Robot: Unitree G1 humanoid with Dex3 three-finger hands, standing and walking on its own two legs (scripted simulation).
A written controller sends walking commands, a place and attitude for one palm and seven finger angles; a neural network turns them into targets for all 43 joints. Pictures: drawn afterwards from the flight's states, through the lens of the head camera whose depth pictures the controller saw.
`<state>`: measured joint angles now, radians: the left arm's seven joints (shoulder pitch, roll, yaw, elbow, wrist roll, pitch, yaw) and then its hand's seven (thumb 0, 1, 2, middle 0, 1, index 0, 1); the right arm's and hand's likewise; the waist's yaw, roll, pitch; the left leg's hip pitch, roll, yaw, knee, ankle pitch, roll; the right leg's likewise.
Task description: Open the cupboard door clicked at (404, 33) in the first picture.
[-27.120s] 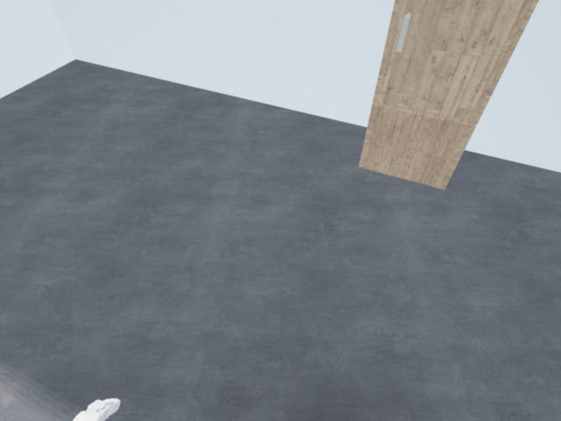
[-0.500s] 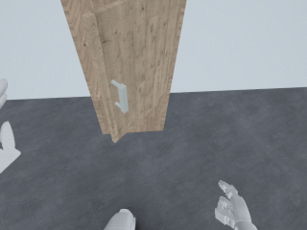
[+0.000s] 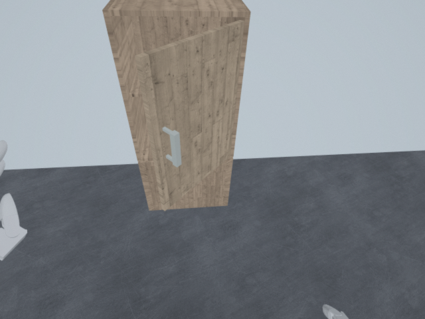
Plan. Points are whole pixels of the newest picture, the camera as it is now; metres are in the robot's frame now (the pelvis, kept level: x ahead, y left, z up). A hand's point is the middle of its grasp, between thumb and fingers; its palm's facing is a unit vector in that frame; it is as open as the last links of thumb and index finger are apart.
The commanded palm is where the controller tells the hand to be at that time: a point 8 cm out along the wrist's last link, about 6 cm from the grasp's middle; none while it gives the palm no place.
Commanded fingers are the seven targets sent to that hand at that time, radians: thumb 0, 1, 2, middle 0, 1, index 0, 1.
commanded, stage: stop stepping back and stand still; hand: left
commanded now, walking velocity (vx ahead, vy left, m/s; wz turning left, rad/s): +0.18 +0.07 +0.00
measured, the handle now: (171, 146) +0.61 +0.16 -0.04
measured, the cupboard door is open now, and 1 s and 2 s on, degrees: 44 44 44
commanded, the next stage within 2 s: let the arm hang, fingers relaxed in 0.30 s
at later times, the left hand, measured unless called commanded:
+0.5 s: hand (51, 257) +0.20 +0.28 +0.06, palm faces +0.30 -0.81 -0.50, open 7.4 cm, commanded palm none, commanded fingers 0.00 0.90 0.90 -0.20 -0.30 -0.20 -0.30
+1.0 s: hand out of the picture -0.06 +0.21 -0.17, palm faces +0.09 -0.97 -0.24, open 7.3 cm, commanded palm none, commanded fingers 0.00 0.90 0.90 -0.20 -0.30 -0.20 -0.30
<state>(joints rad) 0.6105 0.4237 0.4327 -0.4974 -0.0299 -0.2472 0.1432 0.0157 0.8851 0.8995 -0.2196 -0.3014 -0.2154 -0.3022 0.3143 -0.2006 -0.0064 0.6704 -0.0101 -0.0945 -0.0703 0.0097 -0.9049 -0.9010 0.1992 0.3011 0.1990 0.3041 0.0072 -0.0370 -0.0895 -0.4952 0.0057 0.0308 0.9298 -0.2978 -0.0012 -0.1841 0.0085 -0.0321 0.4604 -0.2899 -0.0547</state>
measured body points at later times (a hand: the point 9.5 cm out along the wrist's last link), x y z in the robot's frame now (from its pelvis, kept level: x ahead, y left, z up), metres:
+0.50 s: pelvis +0.00 +0.02 -0.01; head -0.01 -0.02 +0.44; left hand +0.18 +0.32 +0.09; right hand +0.16 -0.21 -0.13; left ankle -0.01 +0.13 -0.72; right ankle -0.01 -0.07 -0.74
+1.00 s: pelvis -0.03 +0.02 +0.00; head -0.01 +0.01 +0.45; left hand -0.06 +0.26 -0.15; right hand -0.01 -0.21 -0.16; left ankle -0.01 +0.14 -0.74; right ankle -0.01 -0.07 -0.74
